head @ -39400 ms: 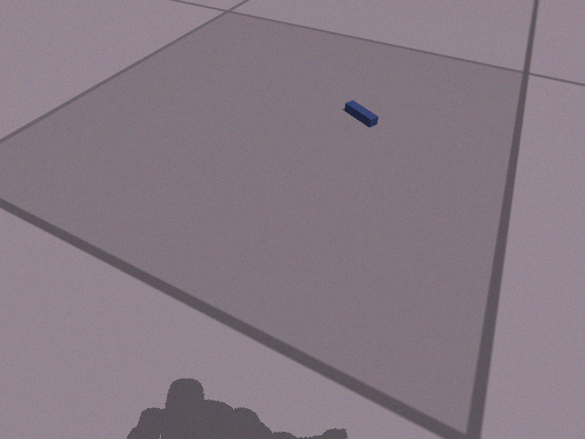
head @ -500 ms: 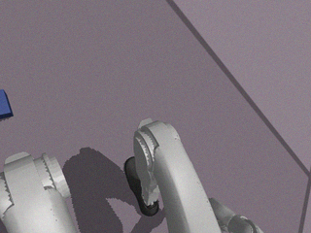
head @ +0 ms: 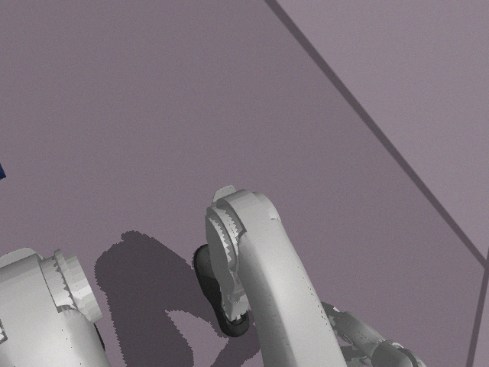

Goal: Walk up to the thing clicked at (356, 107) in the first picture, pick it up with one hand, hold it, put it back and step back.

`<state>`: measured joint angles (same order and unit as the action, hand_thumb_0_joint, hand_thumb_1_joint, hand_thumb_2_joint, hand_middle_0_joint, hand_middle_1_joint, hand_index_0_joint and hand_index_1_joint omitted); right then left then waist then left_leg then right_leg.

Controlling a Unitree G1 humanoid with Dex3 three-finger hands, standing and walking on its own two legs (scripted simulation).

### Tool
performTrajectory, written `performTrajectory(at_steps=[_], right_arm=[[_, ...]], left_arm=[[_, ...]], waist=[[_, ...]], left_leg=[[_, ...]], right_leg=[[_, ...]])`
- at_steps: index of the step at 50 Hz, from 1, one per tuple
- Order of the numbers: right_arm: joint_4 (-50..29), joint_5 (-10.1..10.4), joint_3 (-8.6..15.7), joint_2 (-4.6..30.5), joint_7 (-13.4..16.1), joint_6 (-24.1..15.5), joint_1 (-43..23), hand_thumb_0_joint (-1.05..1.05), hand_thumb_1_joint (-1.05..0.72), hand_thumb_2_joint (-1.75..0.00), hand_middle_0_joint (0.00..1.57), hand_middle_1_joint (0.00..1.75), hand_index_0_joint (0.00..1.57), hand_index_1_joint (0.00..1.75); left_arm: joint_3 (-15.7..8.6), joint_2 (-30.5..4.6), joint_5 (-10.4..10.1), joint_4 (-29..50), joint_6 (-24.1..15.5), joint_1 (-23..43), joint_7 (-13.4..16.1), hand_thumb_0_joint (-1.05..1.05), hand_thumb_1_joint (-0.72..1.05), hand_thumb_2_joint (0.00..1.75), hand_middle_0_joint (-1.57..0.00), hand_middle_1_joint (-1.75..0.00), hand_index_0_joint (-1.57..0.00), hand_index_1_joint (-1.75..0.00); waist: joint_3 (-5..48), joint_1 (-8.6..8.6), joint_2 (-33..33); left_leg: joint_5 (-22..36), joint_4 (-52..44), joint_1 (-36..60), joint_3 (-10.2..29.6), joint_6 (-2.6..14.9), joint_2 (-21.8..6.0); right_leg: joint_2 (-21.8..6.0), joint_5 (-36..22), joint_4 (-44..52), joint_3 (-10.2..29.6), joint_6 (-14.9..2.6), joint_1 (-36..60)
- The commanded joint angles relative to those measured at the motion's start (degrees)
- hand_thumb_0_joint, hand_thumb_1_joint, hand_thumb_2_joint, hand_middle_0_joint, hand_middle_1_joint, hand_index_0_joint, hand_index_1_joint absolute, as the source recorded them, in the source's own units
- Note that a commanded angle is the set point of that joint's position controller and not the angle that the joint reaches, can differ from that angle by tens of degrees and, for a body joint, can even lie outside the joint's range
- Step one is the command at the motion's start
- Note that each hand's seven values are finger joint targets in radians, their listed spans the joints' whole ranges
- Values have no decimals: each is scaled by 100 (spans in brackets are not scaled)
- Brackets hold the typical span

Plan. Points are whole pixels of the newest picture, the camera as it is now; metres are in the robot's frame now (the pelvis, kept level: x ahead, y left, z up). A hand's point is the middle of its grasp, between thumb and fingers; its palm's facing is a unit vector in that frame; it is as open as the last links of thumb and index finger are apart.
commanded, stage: settle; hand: left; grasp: from above
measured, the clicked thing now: out of the picture +0.43 +0.35 -0.27
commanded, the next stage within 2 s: lift in 0.78 s
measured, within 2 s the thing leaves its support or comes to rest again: leaves its support in 0.12 s
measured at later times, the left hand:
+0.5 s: hand out of the picture +0.42 +0.36 -0.16, palm faces -0.38 -0.12 -0.92, open 9.0 cm
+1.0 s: hand out of the picture +0.41 +0.36 -0.11, palm faces -0.42 -0.11 -0.90, open 9.0 cm
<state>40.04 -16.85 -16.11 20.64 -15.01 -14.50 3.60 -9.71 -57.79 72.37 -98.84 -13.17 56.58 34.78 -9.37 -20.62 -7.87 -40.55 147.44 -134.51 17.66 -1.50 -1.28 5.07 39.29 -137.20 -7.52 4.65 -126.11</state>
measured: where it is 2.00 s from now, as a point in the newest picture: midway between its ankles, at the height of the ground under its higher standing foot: (167, 340)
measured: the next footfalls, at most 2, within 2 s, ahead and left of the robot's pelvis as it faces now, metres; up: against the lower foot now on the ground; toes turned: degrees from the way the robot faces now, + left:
none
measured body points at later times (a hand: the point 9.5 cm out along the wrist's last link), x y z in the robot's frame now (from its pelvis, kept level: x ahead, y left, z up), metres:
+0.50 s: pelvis +0.00 +0.00 +0.01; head +0.22 +0.11 +0.39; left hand +0.43 +0.36 -0.11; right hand +0.11 -0.26 -0.07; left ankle +0.06 +0.13 -0.26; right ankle +0.12 -0.13 -0.26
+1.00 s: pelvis -0.01 -0.01 +0.04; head +0.21 +0.08 +0.42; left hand +0.43 +0.36 -0.05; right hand +0.09 -0.27 -0.07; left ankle +0.06 +0.13 -0.26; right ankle +0.12 -0.13 -0.26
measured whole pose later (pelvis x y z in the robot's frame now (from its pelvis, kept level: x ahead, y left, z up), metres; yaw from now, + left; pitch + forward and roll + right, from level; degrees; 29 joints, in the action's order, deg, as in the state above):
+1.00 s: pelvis -0.01 -0.01 +0.04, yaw +6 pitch +32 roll -9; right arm 40.4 -7.4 -4.6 17.1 -9.4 -2.3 10.1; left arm -4.7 -43.8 68.9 -73.1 -12.3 50.7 15.6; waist 2.3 -12.0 0.7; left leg -36.8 137.0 -132.8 11.0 -1.8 -0.5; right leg 1.7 38.6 -132.2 -3.2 3.5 -126.1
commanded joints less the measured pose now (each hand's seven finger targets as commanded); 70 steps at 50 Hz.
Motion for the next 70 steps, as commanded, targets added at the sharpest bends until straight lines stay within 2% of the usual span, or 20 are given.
performTrajectory(at_steps=[1, 2, 4, 6, 7, 8, 9, 10, 12, 13, 17, 23, 26, 33, 39, 44, 45, 51, 62, 70], right_arm=[[-6, 54, 563, 1787, 74, 101, 877, 0, -91, -90, 20, 30, 20, 30], [0, 42, 627, 1815, 74, 108, 894, 0, -91, -90, 20, 30, 20, 30], [12, 51, 657, 1804, 111, 197, 955, 0, -91, -90, 20, 30, 20, 30], [34, 23, 713, 1752, 96, 255, 1053, 0, -91, -90, 20, 30, 20, 30], [-66, 37, 700, 1664, 73, 237, 942, 0, -91, -90, 20, 30, 20, 30], [96, 34, 749, 1682, 77, 257, 1058, 0, -91, -90, 20, 30, 20, 30], [-16, 87, 768, 1650, 72, 248, 999, 0, -91, -90, 20, 30, 20, 30], [21, 145, 828, 1670, 96, 273, 1058, 0, -91, -90, 20, 30, 20, 30], [101, 194, 940, 1619, 110, 312, 1158, 0, -91, -90, 20, 30, 20, 30], [70, 220, 956, 1575, 94, 311, 1190, 0, -91, -90, 20, 30, 20, 30], [112, 434, 1172, 1477, 102, 408, 1242, 0, -91, -90, 20, 30, 20, 30], [67, 647, 1317, 1360, 152, 565, 1291, 0, -91, -90, 20, 30, 20, 30], [19, 735, 1376, 1311, 202, 659, 1273, 0, -91, -90, 20, 30, 20, 30], [-58, 853, 1466, 1217, 350, 857, 1415, 0, -91, -90, 20, 30, 20, 30], [-125, 892, 1510, 1094, 511, 1030, 1460, 0, -91, -90, 20, 30, 20, 30], [-117, 951, 1566, 1086, 619, 1122, 1611, 0, -94, -91, 20, 30, 20, 30], [-116, 962, 1578, 1076, 631, 1140, 1611, 0, -89, -89, 20, 30, 20, 30], [-153, 1087, 1775, 1107, 707, 1262, 1666, 0, -92, -90, 20, 30, 20, 30], [-333, 1322, 2005, 827, 889, 1462, 1682, 0, -92, -90, 20, 30, 20, 30], [-569, 1504, 2148, 797, 1057, 1564, 1503, 0, -91, -90, 20, 30, 20, 30]], left_arm=[[-91, -1654, -112, 1005, -83, 1133, 29, 0, 49, 58, -86, -65, -90, -62], [-25, -1534, -92, 937, -97, 1035, -19, 0, 49, 61, -88, -64, -90, -62], [-340, -1743, -151, 1295, -192, 933, 16, 0, 52, 59, -89, -64, -92, -61], [-285, -1525, -155, 1574, -233, 855, -16, 0, 51, 57, -88, -62, -91, -59], [93, -1032, -148, 1595, -234, 908, -89, 0, 50, 56, -87, -61, -90, -58], [-119, -1342, -146, 1569, -230, 963, -83, 0, 51, 56, -87, -63, -90, -59], [105, -1151, -110, 1856, -240, 1210, -132, 0, 49, 57, -87, -61, -89, -59], [-101, -1284, -203, 2072, -260, 1212, -119, 0, 49, 56, -86, -60, -89, -58], [-126, -1161, -232, 2163, -208, 912, -147, 0, 54, 60, -90, -62, -92, -60], [115, -835, -219, 2243, -195, 977, -204, 0, 55, 62, -92, -62, -94, -60], [147, -614, -251, 2577, -30, 920, -352, 0, 60, 61, -93, -65, -97, -62], [350, -258, -298, 2427, 264, 1056, -686, 0, 62, 61, -97, -62, -99, -60], [376, -194, -349, 2504, 320, 1101, -885, 0, 64, 61, -98, -63, -101, -60], [435, -129, -404, 2826, 248, 1359, -1349, 0, 60, 60, -97, -61, -99, -59], [380, -254, -410, 3110, 100, 1412, -1541, 0, 60, 59, -96, -63, -99, -60], [328, -257, -354, 3429, 42, 1358, -1613, 0, 68, 62, -105, -66, -108, -63], [346, -241, -376, 3445, 34, 1376, -1633, 0, 60, 62, -97, -59, -100, -57], [140, -340, -575, 3910, 236, 1188, -1852, 0, 69, 64, -101, -66, -104, -63], [351, 115, -1032, 4983, 303, 532, -2552, 0, 68, 64, -101, -66, -104, -63], [370, 347, -1169, 5871, 408, -71, -2733, 0, 65, 67, -98, -66, -101, -63]], waist=[[3838, 10, 3154], [3768, -30, 3174], [4095, 139, 3282], [4253, 160, 3382], [4095, 48, 3332], [4083, 27, 3306], [4078, 27, 3274], [4260, 126, 3252], [4423, 257, 3377], [4269, 199, 3361], [4562, 438, 3455], [4382, 515, 2890], [4547, 625, 2823], [4734, 576, 2462], [4740, 663, 2375], [5100, 759, 2592], [5073, 749, 2601], [5594, 1030, 2825], [5499, 1156, 2006], [5605, 1424, 2297]], left_leg=[[1333, -1586, 3015, -814, 95, -174], [1319, -1532, 3010, -863, 105, -169], [1420, -1612, 3080, -836, 89, -167], [1557, -1618, 3110, -882, 86, -163], [1551, -1580, 3119, -887, 80, -144], [1424, -1548, 3049, -897, 117, -178], [1367, -1504, 2975, -921, 136, -169], [1322, -1547, 2956, -914, 148, -151], [1313, -1639, 3111, -934, 127, -155], [1261, -1707, 3051, -942, 110, -129], [1291, -1914, 3205, -982, 89, -93], [999, -2057, 2787, -1120, 199, -14], [937, -2134, 2830, -1166, 211, 16], [983, -2183, 2866, -1250, 261, 78], [739, -2226, 2715, -1376, 271, 105], [1034, -2406, 3225, -1397, 231, 115], [1022, -2429, 3183, -1402, 237, 112], [1095, -2872, 3765, -1368, 214, 118], [954, -3315, 3724, -1548, 360, 131], [695, -4287, 4624, -1314, 288, 62]], right_leg=[[101, -1593, 1031, -845, -522, 1849], [108, -1593, 1029, -814, -530, 1813], [115, -1656, 1068, -838, -546, 1950], [121, -1787, 1066, -804, -549, 2021], [109, -1795, 1035, -843, -564, 1823], [132, -1746, 1090, -817, -528, 1847], [118, -1705, 1117, -750, -537, 1756], [109, -1636, 1186, -747, -548, 1803], [99, -1577, 1197, -699, -571, 1740], [79, -1515, 1189, -735, -591, 1591], [38, -1495, 1162, -680, -633, 1373], [2, -1243, 1436, -501, -619, 1326], [-27, -1155, 1468, -437, -630, 1343], [-88, -1128, 1651, -304, -629, 1562], [-80, -706, 1877, -102, -665, 1698], [-150, -1104, 1835, -193, -666, 1752], [-146, -1073, 1859, -164, -670, 1754], [-231, -1190, 1963, -183, -688, 1767], [-244, -1018, 2804, 114, -617, 2502], [-274, -918, 3141, 96, -642, 2725]])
